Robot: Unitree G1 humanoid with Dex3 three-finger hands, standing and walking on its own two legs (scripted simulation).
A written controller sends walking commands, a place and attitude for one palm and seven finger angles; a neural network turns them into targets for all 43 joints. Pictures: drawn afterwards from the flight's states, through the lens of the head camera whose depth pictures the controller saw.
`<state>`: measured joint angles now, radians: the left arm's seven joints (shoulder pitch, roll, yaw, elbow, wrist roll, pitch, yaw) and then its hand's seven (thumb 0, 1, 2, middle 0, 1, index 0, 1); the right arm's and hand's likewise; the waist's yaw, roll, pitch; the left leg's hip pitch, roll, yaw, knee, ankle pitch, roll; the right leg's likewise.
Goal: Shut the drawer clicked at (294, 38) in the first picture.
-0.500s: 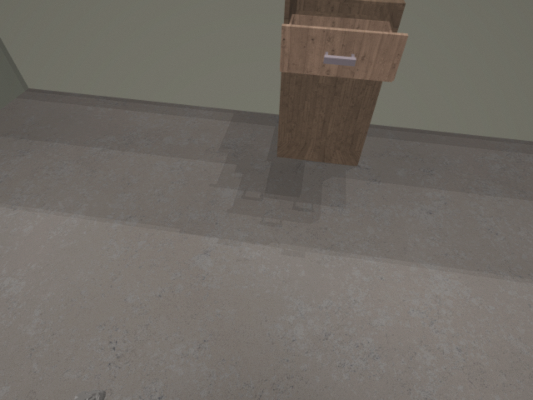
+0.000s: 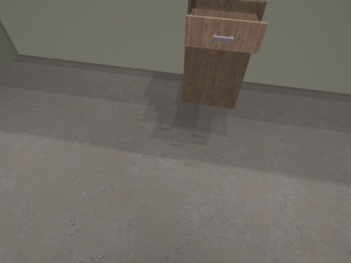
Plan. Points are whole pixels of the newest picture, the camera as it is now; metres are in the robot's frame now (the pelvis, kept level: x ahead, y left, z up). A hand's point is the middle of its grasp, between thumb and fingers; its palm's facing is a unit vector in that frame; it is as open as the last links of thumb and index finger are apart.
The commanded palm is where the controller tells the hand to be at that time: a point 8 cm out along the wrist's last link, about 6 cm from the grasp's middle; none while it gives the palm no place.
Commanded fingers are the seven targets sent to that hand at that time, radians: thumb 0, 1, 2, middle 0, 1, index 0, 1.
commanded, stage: stand and wait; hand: left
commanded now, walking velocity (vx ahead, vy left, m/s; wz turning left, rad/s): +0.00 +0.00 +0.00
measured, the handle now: (223, 37) +1.21 -0.19 -0.02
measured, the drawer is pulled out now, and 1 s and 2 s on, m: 0.30 0.30 0.30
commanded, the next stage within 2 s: look at it before walking up in 0.32 s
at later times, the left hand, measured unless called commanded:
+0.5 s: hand out of the picture +0.08 +0.24 -0.15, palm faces -0.03 -0.94 -0.33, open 7.4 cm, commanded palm none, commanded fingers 0.00 0.90 0.90 -0.20 -0.30 -0.20 -0.30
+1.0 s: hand out of the picture +0.08 +0.24 -0.15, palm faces -0.03 -0.94 -0.33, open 7.4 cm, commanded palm none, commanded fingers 0.00 0.90 0.90 -0.20 -0.30 -0.20 -0.30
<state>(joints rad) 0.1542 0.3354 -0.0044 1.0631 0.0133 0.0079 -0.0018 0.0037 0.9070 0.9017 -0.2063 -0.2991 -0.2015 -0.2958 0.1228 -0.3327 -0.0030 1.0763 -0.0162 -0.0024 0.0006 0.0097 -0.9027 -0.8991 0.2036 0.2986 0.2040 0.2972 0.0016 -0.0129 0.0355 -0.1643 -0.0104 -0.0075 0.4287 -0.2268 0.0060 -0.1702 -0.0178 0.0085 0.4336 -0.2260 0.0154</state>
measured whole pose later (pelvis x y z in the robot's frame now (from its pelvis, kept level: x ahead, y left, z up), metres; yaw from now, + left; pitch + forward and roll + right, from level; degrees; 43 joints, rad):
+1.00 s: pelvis +0.00 -0.01 +0.00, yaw +0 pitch -2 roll +0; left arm 0.13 0.34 0.00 1.09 0.01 0.00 0.00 0.00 0.91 0.90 -0.21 -0.30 -0.20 -0.30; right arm 0.11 -0.34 0.00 1.11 -0.01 -0.01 0.00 0.01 -0.90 -0.90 0.20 0.30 0.20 0.30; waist 0.00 -0.01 0.04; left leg -0.13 0.00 -0.01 0.36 -0.20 -0.01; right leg -0.14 -0.01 0.01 0.38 -0.20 0.00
